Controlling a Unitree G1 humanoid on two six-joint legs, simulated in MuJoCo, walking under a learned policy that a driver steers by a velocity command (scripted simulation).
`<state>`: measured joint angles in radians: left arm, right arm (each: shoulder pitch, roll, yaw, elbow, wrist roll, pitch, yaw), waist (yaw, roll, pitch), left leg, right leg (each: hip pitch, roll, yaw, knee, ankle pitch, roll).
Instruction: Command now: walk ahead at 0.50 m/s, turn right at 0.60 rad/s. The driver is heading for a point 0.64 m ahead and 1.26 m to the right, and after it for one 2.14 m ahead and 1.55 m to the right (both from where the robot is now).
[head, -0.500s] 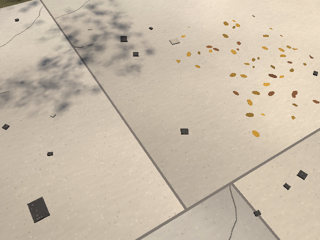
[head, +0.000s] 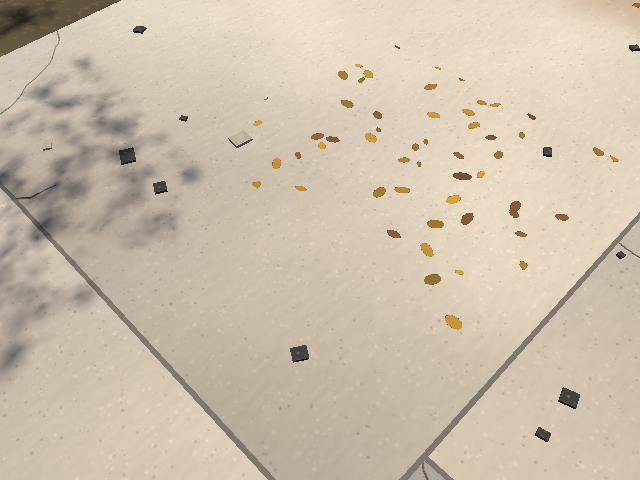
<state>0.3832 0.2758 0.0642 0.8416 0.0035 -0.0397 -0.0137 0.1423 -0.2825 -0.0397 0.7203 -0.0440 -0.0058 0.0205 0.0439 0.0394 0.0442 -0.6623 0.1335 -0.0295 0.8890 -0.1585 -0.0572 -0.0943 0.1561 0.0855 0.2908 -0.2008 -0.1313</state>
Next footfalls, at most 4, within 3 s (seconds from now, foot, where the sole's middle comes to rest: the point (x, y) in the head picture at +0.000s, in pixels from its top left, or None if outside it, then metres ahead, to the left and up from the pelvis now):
0.22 left None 0.32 0.13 -0.78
0.70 right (430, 475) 0.48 -0.14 -0.78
1.28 left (351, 439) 0.55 0.02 -0.78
1.76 right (519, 451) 0.53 -0.32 -0.78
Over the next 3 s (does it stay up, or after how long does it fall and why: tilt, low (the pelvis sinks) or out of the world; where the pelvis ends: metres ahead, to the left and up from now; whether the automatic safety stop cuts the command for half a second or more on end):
stays up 0.64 -0.39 0.00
